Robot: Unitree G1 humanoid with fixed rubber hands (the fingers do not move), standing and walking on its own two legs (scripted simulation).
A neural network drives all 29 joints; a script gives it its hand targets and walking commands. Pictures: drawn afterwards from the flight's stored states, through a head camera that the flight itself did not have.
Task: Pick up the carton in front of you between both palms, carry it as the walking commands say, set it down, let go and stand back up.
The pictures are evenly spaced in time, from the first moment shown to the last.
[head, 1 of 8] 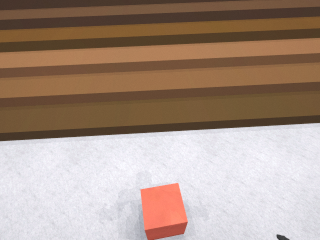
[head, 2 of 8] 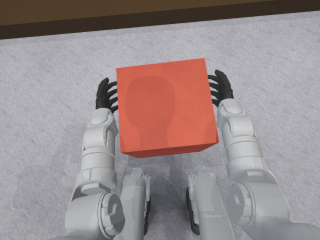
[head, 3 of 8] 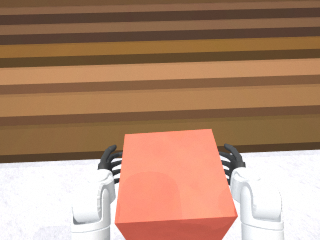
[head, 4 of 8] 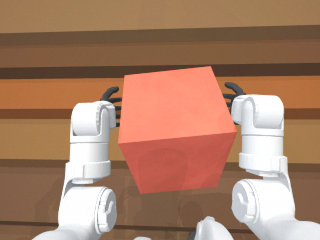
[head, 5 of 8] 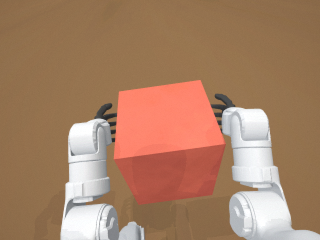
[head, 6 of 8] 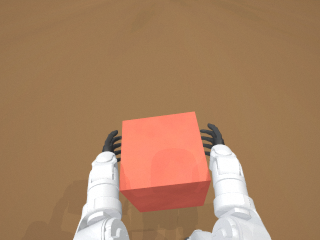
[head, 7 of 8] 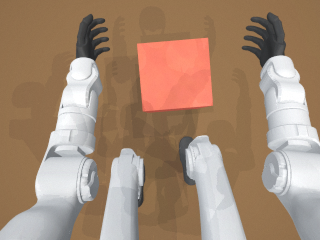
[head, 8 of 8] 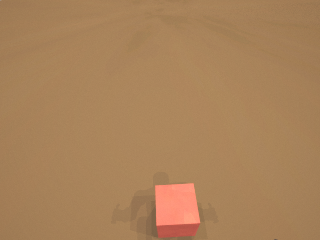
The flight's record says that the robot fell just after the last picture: no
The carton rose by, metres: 1.76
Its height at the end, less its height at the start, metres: +1.02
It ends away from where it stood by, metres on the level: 4.82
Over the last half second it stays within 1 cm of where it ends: yes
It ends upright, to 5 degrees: yes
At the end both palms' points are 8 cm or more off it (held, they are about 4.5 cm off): yes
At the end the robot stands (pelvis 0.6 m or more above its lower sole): yes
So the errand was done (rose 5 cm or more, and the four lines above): yes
